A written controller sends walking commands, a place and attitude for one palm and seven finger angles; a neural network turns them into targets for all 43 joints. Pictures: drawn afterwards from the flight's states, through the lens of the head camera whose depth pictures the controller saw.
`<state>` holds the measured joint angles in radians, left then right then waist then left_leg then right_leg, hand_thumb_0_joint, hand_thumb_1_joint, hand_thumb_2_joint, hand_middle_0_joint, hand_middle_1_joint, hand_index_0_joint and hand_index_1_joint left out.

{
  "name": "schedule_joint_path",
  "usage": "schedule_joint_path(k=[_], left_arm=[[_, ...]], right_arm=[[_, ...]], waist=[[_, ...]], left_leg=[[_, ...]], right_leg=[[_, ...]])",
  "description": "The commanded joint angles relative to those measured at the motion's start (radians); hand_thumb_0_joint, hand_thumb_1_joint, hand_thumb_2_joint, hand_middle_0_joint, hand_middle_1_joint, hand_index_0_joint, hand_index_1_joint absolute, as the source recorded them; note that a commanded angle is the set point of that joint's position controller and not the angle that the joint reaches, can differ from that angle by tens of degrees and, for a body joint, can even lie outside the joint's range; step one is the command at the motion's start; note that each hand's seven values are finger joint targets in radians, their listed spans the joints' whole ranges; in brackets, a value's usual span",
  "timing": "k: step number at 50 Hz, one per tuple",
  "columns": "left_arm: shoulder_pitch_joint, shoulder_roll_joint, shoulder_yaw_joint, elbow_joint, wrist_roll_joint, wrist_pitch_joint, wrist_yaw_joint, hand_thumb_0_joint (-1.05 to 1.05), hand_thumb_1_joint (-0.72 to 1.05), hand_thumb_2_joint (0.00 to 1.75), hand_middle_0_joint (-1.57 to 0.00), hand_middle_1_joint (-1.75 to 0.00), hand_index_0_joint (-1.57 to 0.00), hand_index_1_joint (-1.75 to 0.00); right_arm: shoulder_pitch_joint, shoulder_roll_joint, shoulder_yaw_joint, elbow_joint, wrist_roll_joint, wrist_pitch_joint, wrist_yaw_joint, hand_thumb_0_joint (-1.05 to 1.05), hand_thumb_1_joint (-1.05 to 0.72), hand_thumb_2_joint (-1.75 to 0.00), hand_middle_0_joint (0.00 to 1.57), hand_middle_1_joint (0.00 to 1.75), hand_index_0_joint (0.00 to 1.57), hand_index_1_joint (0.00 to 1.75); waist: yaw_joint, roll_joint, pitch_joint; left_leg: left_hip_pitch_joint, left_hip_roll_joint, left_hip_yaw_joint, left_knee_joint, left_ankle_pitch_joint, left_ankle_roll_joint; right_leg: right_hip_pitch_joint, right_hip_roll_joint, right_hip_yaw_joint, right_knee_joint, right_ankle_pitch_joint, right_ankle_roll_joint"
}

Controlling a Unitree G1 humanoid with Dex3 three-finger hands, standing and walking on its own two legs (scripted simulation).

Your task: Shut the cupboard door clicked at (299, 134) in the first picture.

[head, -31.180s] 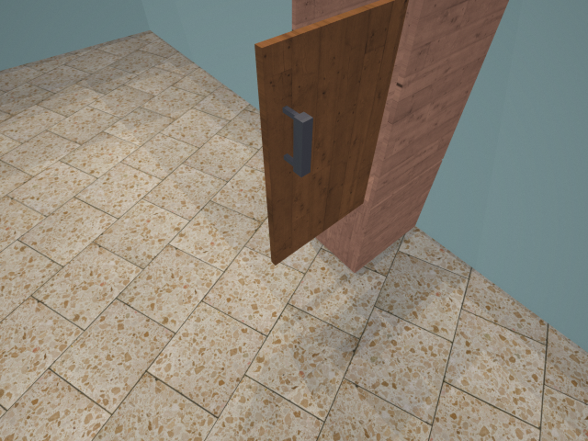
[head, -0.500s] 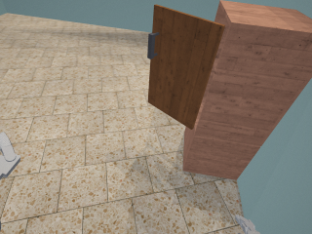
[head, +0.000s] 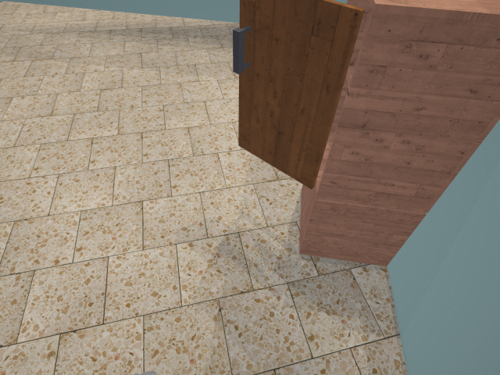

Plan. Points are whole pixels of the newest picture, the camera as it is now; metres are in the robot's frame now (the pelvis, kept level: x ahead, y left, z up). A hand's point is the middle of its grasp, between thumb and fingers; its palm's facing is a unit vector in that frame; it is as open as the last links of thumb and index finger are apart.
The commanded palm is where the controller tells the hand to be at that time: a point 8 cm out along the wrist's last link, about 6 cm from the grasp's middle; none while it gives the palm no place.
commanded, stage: let the arm hang, fingers relaxed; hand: left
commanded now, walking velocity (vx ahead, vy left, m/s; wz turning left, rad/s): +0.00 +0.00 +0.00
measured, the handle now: (243, 49) +0.98 +0.04 +0.08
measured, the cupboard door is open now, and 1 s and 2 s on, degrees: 57 57 57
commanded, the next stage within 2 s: look to check the result in 0.84 s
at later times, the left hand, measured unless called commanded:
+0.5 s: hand out of the picture -0.01 +0.18 -0.16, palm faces +0.01 -0.98 -0.22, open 7.3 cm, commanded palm none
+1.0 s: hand out of the picture +0.00 +0.17 -0.16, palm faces +0.00 -0.98 -0.18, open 7.4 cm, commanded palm none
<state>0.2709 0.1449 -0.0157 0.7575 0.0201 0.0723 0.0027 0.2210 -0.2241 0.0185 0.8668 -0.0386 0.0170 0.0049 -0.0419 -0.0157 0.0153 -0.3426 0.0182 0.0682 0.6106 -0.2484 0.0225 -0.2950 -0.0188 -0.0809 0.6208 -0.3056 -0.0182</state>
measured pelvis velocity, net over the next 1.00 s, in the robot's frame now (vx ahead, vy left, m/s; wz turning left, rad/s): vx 0.01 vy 0.01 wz -0.03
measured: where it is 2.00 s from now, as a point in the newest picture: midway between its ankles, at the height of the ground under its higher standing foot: outside the picture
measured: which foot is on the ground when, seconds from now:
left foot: down 0.00-1.00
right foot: down 0.00-1.00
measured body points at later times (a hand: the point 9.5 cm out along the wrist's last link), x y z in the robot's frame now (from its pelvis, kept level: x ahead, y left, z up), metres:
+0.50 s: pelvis +0.01 +0.00 +0.02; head +0.01 +0.00 +0.47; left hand -0.01 +0.23 -0.14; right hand +0.00 -0.20 -0.15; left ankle +0.05 +0.11 -0.73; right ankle +0.02 -0.11 -0.73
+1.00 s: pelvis +0.01 +0.01 +0.02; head +0.01 +0.01 +0.47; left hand +0.00 +0.22 -0.15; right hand -0.02 -0.20 -0.15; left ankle +0.05 +0.11 -0.73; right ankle +0.02 -0.11 -0.73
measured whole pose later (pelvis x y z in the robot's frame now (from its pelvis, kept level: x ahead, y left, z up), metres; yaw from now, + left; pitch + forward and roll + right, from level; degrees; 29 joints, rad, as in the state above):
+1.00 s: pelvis +0.01 +0.01 +0.02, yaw -2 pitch -2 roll +0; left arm 0.33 0.13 0.01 1.15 0.02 -0.01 0.03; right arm 0.33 -0.13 0.00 1.13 -0.02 0.00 -0.03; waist -0.01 0.00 0.02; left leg -0.20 0.01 0.10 0.41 -0.17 0.03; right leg -0.17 -0.01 -0.05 0.41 -0.21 -0.01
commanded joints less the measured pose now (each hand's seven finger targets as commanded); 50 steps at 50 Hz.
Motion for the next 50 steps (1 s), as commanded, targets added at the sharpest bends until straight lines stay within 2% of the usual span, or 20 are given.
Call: schedule_joint_path(k=[1,2,3,5,6,9,13,16,19,22,24,26,35,38,40,43,45,50], left_arm=[[0.044,0.167,0.066,0.051,0.001,-0.071,0.021,0.00,0.90,0.90,-0.20,-0.30,-0.20,-0.30],[0.053,0.139,0.077,0.068,0.002,-0.074,0.023,0.00,0.90,0.90,-0.20,-0.30,-0.20,-0.30],[0.051,0.147,0.072,0.092,-0.001,-0.073,0.023,0.00,0.90,0.90,-0.20,-0.30,-0.20,-0.30],[0.049,0.151,0.064,0.140,-0.004,-0.076,0.022,0.00,0.90,0.90,-0.20,-0.30,-0.20,-0.30],[0.044,0.155,0.062,0.160,-0.004,-0.078,0.022,0.00,0.90,0.90,-0.20,-0.30,-0.20,-0.30],[0.040,0.150,0.052,0.221,-0.008,-0.080,0.022,0.00,0.90,0.90,-0.20,-0.30,-0.20,-0.30],[0.053,0.141,0.045,0.284,-0.010,-0.081,0.024,0.00,0.90,0.90,-0.20,-0.30,-0.20,-0.30],[0.074,0.135,0.042,0.317,-0.009,-0.081,0.028,0.00,0.90,0.90,-0.20,-0.30,-0.20,-0.30],[0.094,0.114,0.038,0.342,-0.009,-0.079,0.030,0.00,0.90,0.90,-0.20,-0.30,-0.20,-0.30],[0.104,0.108,0.037,0.353,-0.008,-0.082,0.033,0.00,0.90,0.90,-0.20,-0.30,-0.20,-0.30],[0.114,0.097,0.035,0.358,-0.008,-0.083,0.035,0.00,0.90,0.90,-0.20,-0.30,-0.20,-0.30],[0.122,0.095,0.035,0.363,-0.007,-0.083,0.037,0.00,0.90,0.90,-0.20,-0.30,-0.20,-0.30],[0.131,0.071,0.038,0.370,-0.006,-0.081,0.039,0.00,0.90,0.90,-0.20,-0.30,-0.20,-0.30],[0.132,0.072,0.040,0.366,-0.006,-0.085,0.039,0.00,0.90,0.90,-0.20,-0.30,-0.20,-0.30],[0.130,0.071,0.040,0.367,-0.006,-0.084,0.039,0.00,0.90,0.90,-0.20,-0.30,-0.20,-0.30],[0.126,0.073,0.041,0.364,-0.006,-0.085,0.039,0.00,0.90,0.90,-0.20,-0.30,-0.20,-0.30],[0.124,0.077,0.043,0.364,-0.005,-0.084,0.038,0.00,0.90,0.90,-0.20,-0.30,-0.20,-0.30],[0.107,0.098,0.048,0.359,-0.004,-0.086,0.036,0.00,0.90,0.90,-0.20,-0.30,-0.20,-0.30]], right_arm=[[0.008,-0.095,-0.030,0.002,0.004,-0.021,-0.019,0.00,-0.90,-0.90,0.20,0.30,0.20,0.30],[0.021,-0.075,-0.035,0.015,0.001,-0.022,-0.022,0.00,-0.90,-0.90,0.20,0.30,0.20,0.30],[0.032,-0.066,-0.035,0.032,0.003,-0.019,-0.023,0.00,-0.90,-0.90,0.20,0.30,0.20,0.30],[0.056,-0.057,-0.037,0.063,0.007,-0.016,-0.024,0.00,-0.90,-0.90,0.20,0.30,0.20,0.30],[0.070,-0.063,-0.041,0.072,0.011,-0.015,-0.026,0.00,-0.90,-0.90,0.20,0.30,0.20,0.30],[0.103,-0.058,-0.039,0.119,0.015,-0.015,-0.030,0.00,-0.90,-0.90,0.20,0.30,0.20,0.30],[0.134,-0.048,-0.037,0.165,0.018,-0.014,-0.033,0.00,-0.90,-0.90,0.20,0.30,0.20,0.30],[0.145,-0.046,-0.036,0.190,0.021,-0.015,-0.034,0.00,-0.90,-0.90,0.20,0.30,0.20,0.30],[0.149,-0.029,-0.034,0.211,0.019,-0.013,-0.036,0.00,-0.90,-0.90,0.20,0.30,0.20,0.30],[0.158,-0.012,-0.032,0.226,0.021,-0.016,-0.035,0.00,-0.90,-0.90,0.20,0.30,0.20,0.30],[0.159,-0.007,-0.031,0.233,0.022,-0.016,-0.037,0.00,-0.90,-0.90,0.20,0.30,0.20,0.30],[0.159,-0.003,-0.030,0.238,0.024,-0.017,-0.037,0.00,-0.90,-0.90,0.20,0.30,0.20,0.30],[0.167,0.018,-0.032,0.247,0.020,-0.016,-0.040,0.00,-0.90,-0.90,0.20,0.30,0.20,0.30],[0.176,0.015,-0.032,0.245,0.020,-0.020,-0.041,0.00,-0.90,-0.90,0.20,0.30,0.20,0.30],[0.169,0.013,-0.035,0.244,0.020,-0.020,-0.041,0.00,-0.90,-0.90,0.20,0.30,0.20,0.30],[0.172,0.007,-0.036,0.242,0.020,-0.019,-0.041,0.00,-0.90,-0.90,0.20,0.30,0.20,0.30],[0.170,-0.001,-0.039,0.239,0.020,-0.020,-0.042,0.00,-0.90,-0.90,0.20,0.30,0.20,0.30],[0.162,-0.023,-0.044,0.234,0.022,-0.024,-0.041,0.00,-0.90,-0.90,0.20,0.30,0.20,0.30]], waist=[[0.048,0.147,-0.065],[0.047,0.195,-0.085],[0.046,0.215,-0.075],[0.043,0.183,-0.060],[0.039,0.128,-0.044],[0.033,0.060,-0.016],[0.029,0.011,0.029],[0.031,0.022,0.038],[0.032,-0.018,0.070],[0.031,-0.009,0.055],[0.030,-0.017,0.061],[0.034,0.003,0.074],[0.032,0.038,0.107],[0.032,0.023,0.085],[0.032,0.044,0.088],[0.032,0.028,0.095],[0.031,0.047,0.095],[0.032,0.024,0.076]], left_leg=[[0.024,0.094,-0.143,-0.217,0.061,0.006],[0.031,0.092,-0.134,-0.226,0.036,0.006],[0.031,0.087,-0.129,-0.233,0.012,0.002],[0.041,0.083,-0.124,-0.244,-0.001,-0.001],[0.059,0.090,-0.124,-0.239,0.021,-0.001],[0.089,0.093,-0.113,-0.251,0.034,-0.002],[0.108,0.094,-0.104,-0.274,0.021,0.001],[0.120,0.098,-0.101,-0.288,0.015,0.005],[0.122,0.094,-0.093,-0.298,-0.011,0.006],[0.135,0.092,-0.086,-0.293,0.025,0.007],[0.140,0.093,-0.086,-0.297,0.026,0.007],[0.138,0.093,-0.085,-0.297,0.037,0.008],[0.115,0.087,-0.086,-0.318,-0.031,0.003],[0.119,0.085,-0.085,-0.310,-0.003,0.005],[0.124,0.085,-0.086,-0.310,-0.010,0.005],[0.122,0.088,-0.086,-0.312,-0.021,0.004],[0.123,0.093,-0.091,-0.322,-0.033,0.006],[0.127,0.099,-0.096,-0.324,-0.026,0.010]], right_leg=[[0.115,-0.069,0.122,-0.207,0.076,-0.028],[0.130,-0.075,0.119,-0.223,0.081,-0.035],[0.134,-0.078,0.117,-0.234,0.080,-0.037],[0.131,-0.083,0.126,-0.264,0.079,-0.041],[0.121,-0.083,0.122,-0.277,0.085,-0.042],[0.101,-0.091,0.123,-0.305,0.075,-0.038],[0.076,-0.086,0.128,-0.326,0.045,-0.035],[0.068,-0.081,0.125,-0.322,0.049,-0.032],[0.041,-0.081,0.128,-0.330,0.023,-0.027],[0.050,-0.082,0.130,-0.323,0.052,-0.025],[0.043,-0.081,0.129,-0.320,0.055,-0.023],[0.042,-0.079,0.125,-0.318,0.068,-0.022],[0.027,-0.074,0.125,-0.321,0.039,-0.020],[0.046,-0.076,0.129,-0.317,0.063,-0.021],[0.039,-0.075,0.128,-0.317,0.060,-0.021],[0.034,-0.073,0.129,-0.320,0.048,-0.022],[0.034,-0.071,0.127,-0.316,0.055,-0.022],[0.052,-0.073,0.130,-0.311,0.066,-0.024]])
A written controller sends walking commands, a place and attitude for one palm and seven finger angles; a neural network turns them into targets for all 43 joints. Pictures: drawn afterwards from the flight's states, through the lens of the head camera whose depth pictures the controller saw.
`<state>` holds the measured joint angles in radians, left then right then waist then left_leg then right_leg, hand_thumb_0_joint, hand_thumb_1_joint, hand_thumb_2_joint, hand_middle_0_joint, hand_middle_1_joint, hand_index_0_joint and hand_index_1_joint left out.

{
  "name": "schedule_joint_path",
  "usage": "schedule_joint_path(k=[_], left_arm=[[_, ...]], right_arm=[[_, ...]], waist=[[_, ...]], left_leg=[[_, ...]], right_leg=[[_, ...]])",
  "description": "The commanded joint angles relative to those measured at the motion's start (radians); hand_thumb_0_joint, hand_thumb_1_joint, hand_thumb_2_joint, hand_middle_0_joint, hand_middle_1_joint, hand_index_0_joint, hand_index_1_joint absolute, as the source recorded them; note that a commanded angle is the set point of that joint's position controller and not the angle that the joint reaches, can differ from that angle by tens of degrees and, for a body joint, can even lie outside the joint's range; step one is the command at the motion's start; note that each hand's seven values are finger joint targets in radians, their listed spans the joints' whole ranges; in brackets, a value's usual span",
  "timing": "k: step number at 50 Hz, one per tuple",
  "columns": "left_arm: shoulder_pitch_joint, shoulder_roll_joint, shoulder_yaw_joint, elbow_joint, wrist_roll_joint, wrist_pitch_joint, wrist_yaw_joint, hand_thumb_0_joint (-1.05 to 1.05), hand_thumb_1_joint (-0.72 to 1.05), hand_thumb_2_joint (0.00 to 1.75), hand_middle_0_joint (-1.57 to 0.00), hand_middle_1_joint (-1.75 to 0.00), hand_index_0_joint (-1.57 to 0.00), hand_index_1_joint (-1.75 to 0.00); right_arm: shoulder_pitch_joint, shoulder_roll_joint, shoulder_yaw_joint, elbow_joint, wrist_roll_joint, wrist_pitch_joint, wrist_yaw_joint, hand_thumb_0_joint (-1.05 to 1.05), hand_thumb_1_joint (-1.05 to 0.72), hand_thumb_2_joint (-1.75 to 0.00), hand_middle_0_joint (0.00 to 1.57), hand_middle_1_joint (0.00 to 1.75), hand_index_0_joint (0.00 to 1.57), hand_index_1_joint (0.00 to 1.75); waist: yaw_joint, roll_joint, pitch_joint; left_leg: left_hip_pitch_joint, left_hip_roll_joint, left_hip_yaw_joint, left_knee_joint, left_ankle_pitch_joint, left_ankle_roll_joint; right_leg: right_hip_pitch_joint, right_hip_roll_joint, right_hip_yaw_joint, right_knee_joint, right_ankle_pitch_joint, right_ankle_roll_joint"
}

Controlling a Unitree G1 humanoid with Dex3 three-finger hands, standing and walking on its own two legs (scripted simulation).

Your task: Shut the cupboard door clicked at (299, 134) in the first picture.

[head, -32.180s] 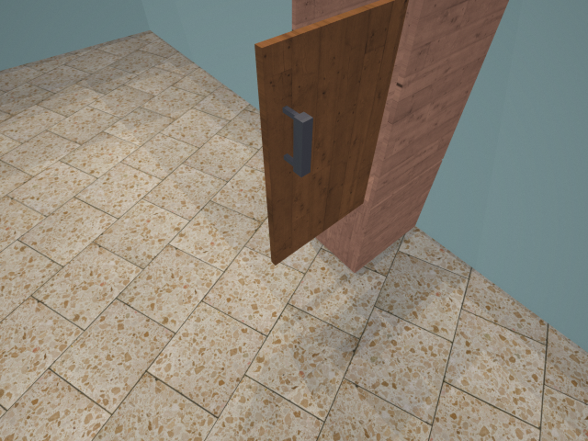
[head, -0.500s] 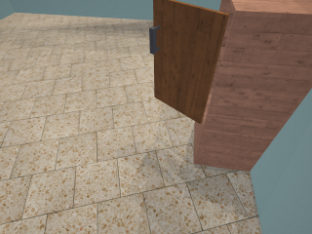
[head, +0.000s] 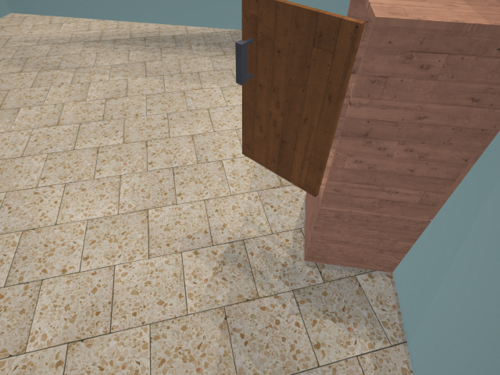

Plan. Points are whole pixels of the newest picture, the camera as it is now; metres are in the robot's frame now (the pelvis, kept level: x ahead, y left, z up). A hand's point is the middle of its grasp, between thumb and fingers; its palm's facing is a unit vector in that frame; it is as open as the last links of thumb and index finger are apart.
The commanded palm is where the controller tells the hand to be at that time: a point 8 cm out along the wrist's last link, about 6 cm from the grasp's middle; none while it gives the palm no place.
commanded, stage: look to check the result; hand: left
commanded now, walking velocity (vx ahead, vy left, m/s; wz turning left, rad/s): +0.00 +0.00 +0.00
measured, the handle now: (245, 61) +0.97 +0.06 +0.06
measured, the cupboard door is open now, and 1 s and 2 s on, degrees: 57 57 57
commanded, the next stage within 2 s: walk to a spot facing it in 0.44 s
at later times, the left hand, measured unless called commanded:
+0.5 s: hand out of the picture +0.03 +0.21 -0.17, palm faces +0.00 -0.97 -0.26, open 7.4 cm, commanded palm none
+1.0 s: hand out of the picture +0.03 +0.22 -0.20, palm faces +0.21 -0.95 -0.22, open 7.4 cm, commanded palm none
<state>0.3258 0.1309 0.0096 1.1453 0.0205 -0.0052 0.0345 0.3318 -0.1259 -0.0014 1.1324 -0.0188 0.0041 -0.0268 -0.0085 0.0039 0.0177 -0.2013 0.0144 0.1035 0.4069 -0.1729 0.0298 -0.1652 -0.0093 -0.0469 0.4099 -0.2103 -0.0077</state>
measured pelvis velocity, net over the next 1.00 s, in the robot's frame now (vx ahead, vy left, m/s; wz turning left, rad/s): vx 0.00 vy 0.02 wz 0.21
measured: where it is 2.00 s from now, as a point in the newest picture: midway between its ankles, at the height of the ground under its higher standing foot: outside the picture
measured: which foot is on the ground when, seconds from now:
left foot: down 0.00-1.00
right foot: down 0.00-0.92, up 0.94-1.00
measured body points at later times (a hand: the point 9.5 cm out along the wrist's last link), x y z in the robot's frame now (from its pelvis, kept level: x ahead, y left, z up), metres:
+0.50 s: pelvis +0.00 +0.00 +0.00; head +0.01 +0.00 +0.45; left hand +0.03 +0.26 -0.15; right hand +0.03 -0.26 -0.15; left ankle +0.03 +0.10 -0.74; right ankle +0.01 -0.11 -0.74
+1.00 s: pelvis +0.00 +0.02 -0.02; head +0.04 +0.05 +0.43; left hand +0.02 +0.27 -0.18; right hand +0.09 -0.21 -0.16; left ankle +0.03 +0.10 -0.74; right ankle +0.00 -0.12 -0.71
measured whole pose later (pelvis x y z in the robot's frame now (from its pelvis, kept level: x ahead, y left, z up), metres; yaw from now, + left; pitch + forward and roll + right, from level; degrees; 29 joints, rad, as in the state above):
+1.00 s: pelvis +0.00 +0.02 -0.02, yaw +12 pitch -1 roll -1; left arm 0.18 0.22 0.06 0.98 0.03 0.06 0.03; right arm 0.22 -0.17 -0.03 0.99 -0.03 0.04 0.01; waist -0.02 -0.03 0.11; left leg -0.34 -0.03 0.05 0.64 -0.28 0.07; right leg -0.34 -0.08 -0.09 0.92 -0.50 0.03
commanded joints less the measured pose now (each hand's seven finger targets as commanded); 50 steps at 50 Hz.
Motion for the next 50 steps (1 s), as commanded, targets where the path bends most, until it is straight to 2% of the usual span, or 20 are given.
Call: schedule_joint_path(k=[1,8,14,21,25,29,32,34,36,38,40,41,42,43,44,45,46,47,48,50], left_arm=[[0.052,0.123,0.023,-0.030,-0.004,-0.010,0.005,0.00,0.90,0.90,-0.20,-0.30,-0.20,-0.30],[0.016,0.156,0.025,-0.035,-0.004,-0.009,0.001,0.00,0.90,0.90,-0.20,-0.30,-0.20,-0.30],[-0.022,0.195,0.031,-0.046,-0.003,-0.011,-0.004,0.00,0.90,0.90,-0.20,-0.30,-0.20,-0.30],[-0.070,0.247,0.035,-0.053,-0.002,-0.019,-0.009,0.00,0.90,0.90,-0.20,-0.30,-0.20,-0.30],[-0.106,0.272,0.034,-0.055,-0.003,-0.019,-0.013,0.00,0.90,0.90,-0.20,-0.30,-0.20,-0.30],[-0.128,0.289,0.038,-0.063,-0.004,-0.021,-0.015,0.00,0.90,0.90,-0.20,-0.30,-0.20,-0.30],[-0.090,0.219,0.028,-0.062,-0.006,-0.003,-0.005,0.00,0.90,0.90,-0.20,-0.30,-0.20,-0.30],[-0.083,0.236,0.038,-0.079,-0.006,0.006,-0.001,0.00,0.90,0.90,-0.20,-0.30,-0.20,-0.30],[-0.081,0.259,0.051,-0.099,-0.003,0.011,0.000,0.00,0.90,0.90,-0.20,-0.30,-0.20,-0.30],[-0.090,0.278,0.065,-0.131,-0.001,0.017,0.002,0.00,0.90,0.90,-0.20,-0.30,-0.20,-0.30],[-0.103,0.282,0.074,-0.166,0.004,0.019,0.004,0.00,0.90,0.90,-0.20,-0.30,-0.20,-0.30],[-0.117,0.279,0.079,-0.180,0.009,0.018,0.007,0.00,0.90,0.90,-0.20,-0.30,-0.20,-0.30],[-0.129,0.283,0.084,-0.196,0.012,0.017,0.008,0.00,0.90,0.90,-0.20,-0.30,-0.20,-0.30],[-0.135,0.282,0.088,-0.206,0.011,0.016,0.007,0.00,0.90,0.90,-0.20,-0.30,-0.20,-0.30],[-0.132,0.280,0.089,-0.216,0.007,0.017,0.003,0.00,0.90,0.90,-0.20,-0.30,-0.20,-0.30],[-0.112,0.254,0.089,-0.231,0.000,0.025,0.000,0.00,0.90,0.90,-0.20,-0.30,-0.20,-0.30],[-0.096,0.202,0.077,-0.251,-0.006,0.032,-0.001,0.00,0.90,0.90,-0.20,-0.30,-0.20,-0.30],[-0.168,0.204,0.073,-0.273,0.002,0.047,0.008,0.00,0.90,0.90,-0.20,-0.30,-0.20,-0.30],[-0.193,0.203,0.080,-0.283,0.003,0.051,0.005,0.00,0.90,0.90,-0.20,-0.30,-0.20,-0.30],[-0.183,0.192,0.083,-0.280,0.006,0.038,-0.006,0.00,0.90,0.90,-0.20,-0.30,-0.20,-0.30]], right_arm=[[0.048,-0.131,-0.026,-0.033,0.004,-0.012,-0.009,0.00,-0.90,-0.90,0.20,0.30,0.20,0.30],[0.015,-0.159,-0.031,-0.035,0.002,-0.010,-0.006,0.00,-0.90,-0.90,0.20,0.30,0.20,0.30],[-0.023,-0.200,-0.035,-0.044,0.002,-0.014,-0.003,0.00,-0.90,-0.90,0.20,0.30,0.20,0.30],[-0.081,-0.252,-0.039,-0.055,0.005,-0.018,0.001,0.00,-0.90,-0.90,0.20,0.30,0.20,0.30],[-0.115,-0.278,-0.041,-0.055,0.002,-0.017,0.004,0.00,-0.90,-0.90,0.20,0.30,0.20,0.30],[-0.143,-0.294,-0.040,-0.062,0.002,-0.021,0.007,0.00,-0.90,-0.90,0.20,0.30,0.20,0.30],[-0.115,-0.202,-0.020,-0.067,0.001,-0.004,0.012,0.00,-0.90,-0.90,0.20,0.30,0.20,0.30],[-0.115,-0.207,-0.025,-0.082,0.002,0.007,0.014,0.00,-0.90,-0.90,0.20,0.30,0.20,0.30],[-0.119,-0.212,-0.034,-0.107,0.002,0.017,0.018,0.00,-0.90,-0.90,0.20,0.30,0.20,0.30],[-0.116,-0.199,-0.042,-0.129,-0.001,0.027,0.021,0.00,-0.90,-0.90,0.20,0.30,0.20,0.30],[-0.122,-0.186,-0.054,-0.156,-0.005,0.040,0.024,0.00,-0.90,-0.90,0.20,0.30,0.20,0.30],[-0.117,-0.187,-0.058,-0.172,-0.004,0.042,0.027,0.00,-0.90,-0.90,0.20,0.30,0.20,0.30],[-0.114,-0.177,-0.061,-0.182,-0.001,0.041,0.031,0.00,-0.90,-0.90,0.20,0.30,0.20,0.30],[-0.106,-0.174,-0.061,-0.187,0.001,0.039,0.034,0.00,-0.90,-0.90,0.20,0.30,0.20,0.30],[-0.080,-0.177,-0.061,-0.187,0.001,0.035,0.037,0.00,-0.90,-0.90,0.20,0.30,0.20,0.30],[-0.041,-0.215,-0.068,-0.189,-0.005,0.027,0.036,0.00,-0.90,-0.90,0.20,0.30,0.20,0.30],[-0.015,-0.296,-0.085,-0.193,-0.016,0.023,0.030,0.00,-0.90,-0.90,0.20,0.30,0.20,0.30],[0.044,-0.306,-0.092,-0.176,-0.022,0.026,0.016,0.00,-0.90,-0.90,0.20,0.30,0.20,0.30],[0.040,-0.310,-0.095,-0.177,-0.020,0.026,0.008,0.00,-0.90,-0.90,0.20,0.30,0.20,0.30],[-0.027,-0.278,-0.088,-0.202,-0.018,0.016,0.000,0.00,-0.90,-0.90,0.20,0.30,0.20,0.30]], waist=[[0.001,-0.003,0.067],[-0.002,-0.007,0.090],[-0.001,0.003,0.075],[0.001,0.003,0.041],[-0.002,-0.002,0.051],[0.001,0.014,0.013],[0.004,0.003,-0.005],[0.010,-0.001,-0.004],[0.013,-0.046,-0.003],[0.010,-0.102,0.004],[0.011,-0.158,0.027],[0.004,-0.182,0.023],[0.000,-0.172,0.035],[-0.009,-0.146,0.038],[-0.021,-0.086,0.015],[-0.029,0.081,-0.010],[-0.033,0.317,-0.009],[-0.082,0.297,-0.023],[-0.065,0.206,-0.017],[-0.032,0.102,-0.015]], left_leg=[[-0.006,0.103,-0.131,-0.114,-0.082,0.005],[-0.002,0.104,-0.134,-0.124,-0.105,0.003],[0.001,0.109,-0.142,-0.138,-0.111,0.004],[0.039,0.113,-0.140,-0.128,-0.027,0.002],[0.039,0.112,-0.143,-0.142,-0.059,-0.002],[0.047,0.114,-0.152,-0.134,0.004,-0.003],[0.014,0.106,-0.149,-0.072,0.117,-0.016],[-0.031,0.093,-0.158,-0.025,0.137,-0.018],[-0.078,0.063,-0.143,0.051,0.129,-0.026],[-0.109,0.033,-0.115,0.159,0.066,-0.038],[-0.146,0.014,-0.080,0.329,-0.162,-0.050],[-0.169,0.023,-0.078,0.379,-0.240,-0.051],[-0.175,0.042,-0.077,0.363,-0.274,-0.053],[-0.145,0.056,-0.077,0.292,-0.239,-0.054],[-0.077,0.055,-0.078,0.184,-0.100,-0.048],[0.002,0.132,-0.222,0.053,0.190,-0.003],[0.053,0.298,-0.478,-0.045,0.409,0.095],[0.033,0.333,-0.592,-0.144,0.270,0.124],[0.018,0.330,-0.603,-0.159,0.133,0.117],[0.018,0.276,-0.515,-0.136,0.086,0.124]], right_leg=[[-0.072,-0.083,0.094,-0.101,-0.019,-0.036],[-0.088,-0.088,0.102,-0.113,-0.053,-0.037],[-0.070,-0.092,0.104,-0.118,-0.048,-0.038],[-0.041,-0.101,0.109,-0.132,0.006,-0.040],[-0.046,-0.106,0.116,-0.148,-0.027,-0.040],[-0.008,-0.115,0.104,-0.136,0.024,-0.035],[0.014,-0.137,0.064,-0.071,0.108,-0.016],[0.026,-0.158,0.052,-0.036,0.131,-0.023],[0.029,-0.201,0.061,-0.027,0.144,-0.052],[0.000,-0.272,0.085,-0.044,0.109,-0.096],[-0.037,-0.344,0.097,-0.069,0.141,-0.150],[-0.027,-0.366,0.087,-0.052,0.216,-0.167],[-0.025,-0.382,0.056,-0.022,0.265,-0.166],[-0.036,-0.377,0.028,0.030,0.298,-0.146],[-0.059,-0.341,-0.026,0.115,0.290,-0.099],[-0.150,-0.242,-0.099,0.260,0.134,-0.019],[-0.273,-0.096,-0.137,0.441,-0.268,0.056],[-0.305,-0.054,-0.019,0.613,-0.426,0.042],[-0.362,-0.066,0.055,0.694,-0.358,0.034],[-0.397,-0.078,0.082,0.719,-0.227,0.048]])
